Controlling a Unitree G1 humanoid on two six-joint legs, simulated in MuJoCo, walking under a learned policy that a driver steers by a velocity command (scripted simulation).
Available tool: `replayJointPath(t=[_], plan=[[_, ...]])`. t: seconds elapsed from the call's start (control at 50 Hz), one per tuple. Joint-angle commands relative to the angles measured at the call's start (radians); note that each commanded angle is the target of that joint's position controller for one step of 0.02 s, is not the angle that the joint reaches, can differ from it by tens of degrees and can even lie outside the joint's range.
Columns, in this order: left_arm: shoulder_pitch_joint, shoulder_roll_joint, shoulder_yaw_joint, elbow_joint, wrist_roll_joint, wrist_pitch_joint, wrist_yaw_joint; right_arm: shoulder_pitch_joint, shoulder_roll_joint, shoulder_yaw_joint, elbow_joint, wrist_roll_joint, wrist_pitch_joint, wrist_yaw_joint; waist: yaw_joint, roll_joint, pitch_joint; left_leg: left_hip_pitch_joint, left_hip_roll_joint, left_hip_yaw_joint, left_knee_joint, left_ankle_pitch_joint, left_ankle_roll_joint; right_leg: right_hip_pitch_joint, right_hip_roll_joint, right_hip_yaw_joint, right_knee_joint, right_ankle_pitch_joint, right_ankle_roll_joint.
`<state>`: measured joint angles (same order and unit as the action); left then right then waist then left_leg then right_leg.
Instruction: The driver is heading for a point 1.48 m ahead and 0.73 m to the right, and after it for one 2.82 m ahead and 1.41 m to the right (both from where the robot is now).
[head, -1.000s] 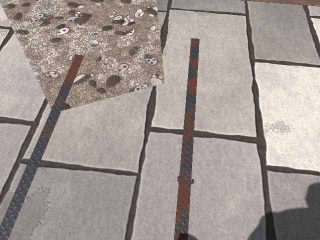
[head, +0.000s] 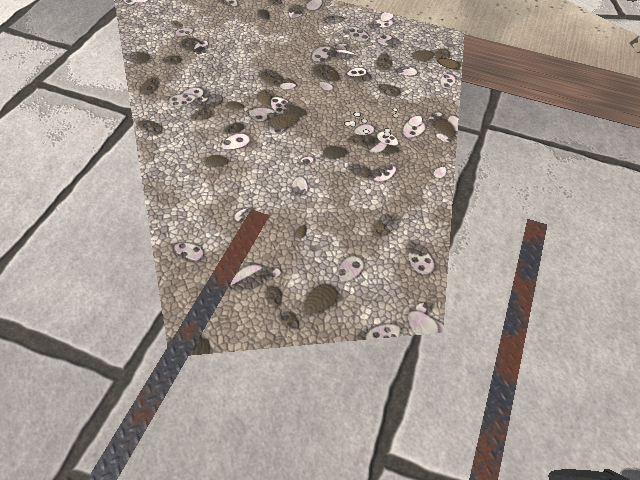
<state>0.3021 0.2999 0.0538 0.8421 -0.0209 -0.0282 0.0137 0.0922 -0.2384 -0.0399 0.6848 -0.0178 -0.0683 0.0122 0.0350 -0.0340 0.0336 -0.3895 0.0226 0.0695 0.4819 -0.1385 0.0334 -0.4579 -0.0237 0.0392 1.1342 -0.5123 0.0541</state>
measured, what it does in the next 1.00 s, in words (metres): steps on the spot, turning right: right foot, then left foot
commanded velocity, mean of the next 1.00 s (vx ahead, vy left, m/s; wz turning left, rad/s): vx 0.05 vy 0.00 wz -0.52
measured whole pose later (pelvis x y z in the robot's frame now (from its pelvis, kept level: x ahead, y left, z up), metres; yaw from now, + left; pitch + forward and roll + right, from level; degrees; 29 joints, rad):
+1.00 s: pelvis +0.07 -0.01 +0.01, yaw -34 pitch +2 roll -1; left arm 0.20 0.35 0.10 0.63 -0.02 0.06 0.02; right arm 0.15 -0.26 -0.06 0.75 -0.01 0.00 -0.03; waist -0.01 -0.05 0.04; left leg -0.24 0.03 0.03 0.44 -0.23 0.01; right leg -0.52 0.04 0.10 1.09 -0.42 0.08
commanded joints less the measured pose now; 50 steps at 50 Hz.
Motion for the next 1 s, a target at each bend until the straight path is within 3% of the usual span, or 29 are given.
replayJointPath(t=[0.02,0.08,0.14,0.24,0.28,0.3,0.32,0.34,0.36,0.38,0.4,0.42,0.44,0.46,0.5,0.58,0.7,0.76,0.78,0.8,0.82,0.84,0.86,0.88,0.9,0.96,1.0], plan=[[0.086,0.055,0.029,-0.060,0.003,0.042,0.016,0.010,-0.132,-0.042,-0.020,-0.013,-0.008,-0.007,0.014,0.172,-0.139,0.150,0.273,-0.157,-0.198,0.495,0.213,-0.053,-0.052,0.003,0.023,0.090,0.024],[0.031,0.045,0.032,-0.104,0.011,0.062,0.017,-0.014,-0.153,-0.051,-0.001,-0.010,-0.008,-0.024,0.014,0.157,-0.118,0.126,0.286,-0.084,-0.240,0.398,0.216,-0.058,-0.069,0.000,-0.083,0.196,0.020],[-0.043,0.041,0.031,-0.143,0.013,0.067,0.001,-0.015,-0.172,-0.057,0.016,-0.003,0.009,-0.041,-0.008,0.145,-0.117,0.136,0.286,-0.027,-0.254,0.271,0.206,-0.020,-0.078,-0.019,-0.214,0.282,0.004],[-0.133,0.069,0.042,-0.211,0.012,0.082,-0.026,0.013,-0.220,-0.074,0.047,0.021,0.040,-0.038,-0.041,0.146,-0.099,0.223,0.330,-0.017,-0.201,0.186,0.182,0.007,-0.059,-0.068,-0.370,0.213,-0.033],[-0.129,0.070,0.048,-0.224,0.011,0.085,-0.036,0.010,-0.233,-0.079,0.055,0.036,0.051,-0.037,-0.030,0.147,-0.100,0.257,0.332,-0.007,-0.139,0.184,0.148,0.052,-0.040,-0.096,-0.483,0.220,-0.061],[-0.107,0.070,0.052,-0.220,0.012,0.084,-0.038,0.010,-0.229,-0.079,0.062,0.045,0.056,-0.038,-0.016,0.139,-0.105,0.250,0.314,0.016,-0.085,0.164,0.116,0.114,-0.016,-0.119,-0.577,0.284,-0.081],[-0.080,0.097,0.063,-0.213,0.017,0.081,-0.031,0.059,-0.205,-0.075,0.085,0.045,0.059,-0.036,-0.014,0.101,-0.112,0.221,0.271,0.049,-0.002,0.105,0.062,0.199,0.004,-0.101,-0.665,0.390,-0.111],[-0.035,0.192,0.092,-0.214,0.019,0.077,-0.013,0.091,-0.159,-0.064,0.089,0.018,0.060,-0.032,-0.023,-0.084,-0.129,0.084,0.175,0.137,0.227,-0.044,-0.024,0.341,-0.117,0.087,-0.736,0.727,-0.169],[-0.033,0.292,0.106,-0.243,0.036,0.071,-0.002,0.043,-0.124,-0.047,0.029,-0.018,0.058,-0.032,-0.027,-0.329,-0.115,-0.248,0.010,0.135,0.509,-0.506,-0.121,0.468,-0.345,0.437,-0.745,0.996,-0.371],[0.011,0.241,0.093,-0.239,0.049,0.048,-0.013,-0.030,-0.160,-0.057,0.019,-0.008,0.056,-0.034,0.044,-0.191,-0.206,-0.288,-0.009,-0.058,0.686,-0.563,-0.116,0.461,-0.366,0.457,-0.760,0.975,-0.443],[-0.019,0.222,0.084,-0.238,0.046,0.029,-0.016,-0.040,-0.171,-0.063,0.016,0.019,0.059,-0.034,0.022,-0.137,-0.188,-0.312,0.005,-0.101,0.731,-0.487,-0.097,0.447,-0.316,0.367,-0.763,0.925,-0.401],[-0.076,0.200,0.081,-0.244,0.029,0.021,-0.010,-0.020,-0.165,-0.065,0.033,0.024,0.062,-0.041,-0.010,-0.086,-0.169,-0.321,0.021,-0.119,0.710,-0.400,-0.087,0.423,-0.261,0.303,-0.756,0.841,-0.341],[-0.124,0.167,0.070,-0.255,0.012,0.024,-0.004,-0.019,-0.180,-0.070,0.040,0.014,0.064,-0.049,-0.026,-0.066,-0.155,-0.322,0.029,-0.130,0.674,-0.340,-0.085,0.397,-0.237,0.281,-0.759,0.796,-0.304],[-0.154,0.155,0.062,-0.265,0.010,0.030,0.003,-0.011,-0.182,-0.073,0.043,0.008,0.066,-0.052,-0.045,-0.073,-0.158,-0.270,0.020,-0.127,0.668,-0.298,-0.088,0.347,-0.215,0.256,-0.764,0.809,-0.293],[-0.156,0.158,0.062,-0.277,0.019,0.035,0.011,0.011,-0.160,-0.069,0.046,0.013,0.065,-0.050,-0.056,-0.077,-0.179,-0.221,-0.005,-0.124,0.616,-0.243,-0.095,0.328,-0.191,0.243,-0.768,0.804,-0.293],[-0.135,0.178,0.071,-0.283,0.012,0.043,0.023,-0.024,-0.130,-0.054,0.036,0.017,0.064,-0.046,-0.032,-0.092,-0.170,-0.163,-0.029,-0.141,0.402,-0.204,-0.111,0.321,-0.173,0.281,-0.765,0.664,-0.289],[-0.148,0.183,0.074,-0.300,0.012,0.059,0.013,-0.021,-0.149,-0.059,0.026,0.028,0.051,-0.024,-0.018,-0.136,-0.140,-0.034,-0.063,-0.150,0.201,-0.227,-0.094,0.261,-0.151,0.407,-0.755,0.536,-0.281],[-0.185,0.174,0.070,-0.314,-0.003,0.069,0.016,0.051,-0.151,-0.066,0.040,0.028,0.036,-0.012,-0.065,-0.131,-0.143,0.111,-0.066,-0.129,-0.057,-0.088,-0.061,0.240,-0.102,0.433,-0.697,0.531,-0.232],[-0.173,0.151,0.064,-0.318,-0.004,0.071,0.019,0.086,-0.186,-0.078,0.048,0.020,0.036,-0.013,-0.068,-0.094,-0.156,0.222,0.007,-0.169,-0.120,0.001,-0.032,0.170,-0.060,0.404,-0.646,0.423,-0.185],[-0.129,0.092,0.049,-0.319,0.008,0.071,0.018,0.103,-0.254,-0.092,0.040,0.002,0.043,-0.021,-0.036,0.113,-0.173,0.337,0.224,-0.357,-0.155,0.111,0.050,0.025,0.049,0.269,-0.435,0.123,-0.124],[-0.137,0.127,0.062,-0.354,0.002,0.060,0.017,0.081,-0.292,-0.097,0.041,-0.029,0.046,-0.019,-0.016,0.350,-0.110,0.273,0.382,-0.588,-0.198,0.249,0.222,-0.155,0.158,0.114,-0.239,-0.137,-0.071],[-0.108,0.207,0.087,-0.326,0.014,0.054,0.015,0.028,-0.233,-0.082,0.005,-0.026,0.041,-0.022,-0.014,0.245,-0.100,0.243,0.397,-0.548,-0.196,0.258,0.263,-0.158,0.087,0.138,-0.043,-0.100,-0.037],[-0.088,0.224,0.099,-0.299,0.006,0.059,0.011,-0.025,-0.184,-0.069,-0.008,-0.015,0.042,-0.030,0.005,0.187,-0.088,0.222,0.329,-0.433,-0.178,0.232,0.215,-0.152,0.078,0.125,0.030,-0.030,-0.022],[-0.065,0.197,0.097,-0.273,0.006,0.071,0.014,-0.054,-0.166,-0.064,-0.019,-0.001,0.045,-0.035,0.014,0.158,-0.075,0.224,0.264,-0.344,-0.166,0.186,0.170,-0.157,0.070,0.108,0.073,0.024,-0.001],[-0.070,0.169,0.088,-0.272,0.010,0.078,0.014,-0.051,-0.156,-0.059,-0.018,0.013,0.047,-0.039,-0.004,0.157,-0.060,0.231,0.243,-0.309,-0.163,0.199,0.167,-0.179,0.068,0.105,0.107,0.068,0.017],[-0.126,0.098,0.061,-0.301,0.002,0.077,0.009,0.017,-0.168,-0.057,-0.002,0.007,0.062,-0.048,-0.044,0.173,-0.066,0.277,0.208,-0.226,-0.163,0.257,0.186,-0.163,0.065,0.051,0.001,0.102,0.040],[-0.158,0.076,0.046,-0.315,0.009,0.073,0.008,0.037,-0.185,-0.061,0.003,0.008,0.068,-0.048,-0.064,0.193,-0.094,0.322,0.219,-0.211,-0.146,0.279,0.192,-0.114,0.041,0.032,-0.142,0.086,0.044]])
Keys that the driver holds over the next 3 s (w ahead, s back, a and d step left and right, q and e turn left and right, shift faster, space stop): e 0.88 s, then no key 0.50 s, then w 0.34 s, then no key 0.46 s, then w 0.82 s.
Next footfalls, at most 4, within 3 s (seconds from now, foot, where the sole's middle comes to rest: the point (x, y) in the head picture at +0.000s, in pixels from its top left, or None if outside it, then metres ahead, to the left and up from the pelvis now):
0.34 right None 0.10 -0.15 -0.77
0.78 left None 0.16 0.04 -0.77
1.16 right None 0.01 -0.15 -0.77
1.98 right None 0.25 -0.32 -0.77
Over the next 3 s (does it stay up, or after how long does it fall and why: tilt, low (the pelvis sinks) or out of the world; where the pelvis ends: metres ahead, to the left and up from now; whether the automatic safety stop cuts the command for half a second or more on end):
stays up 0.42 -0.40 0.01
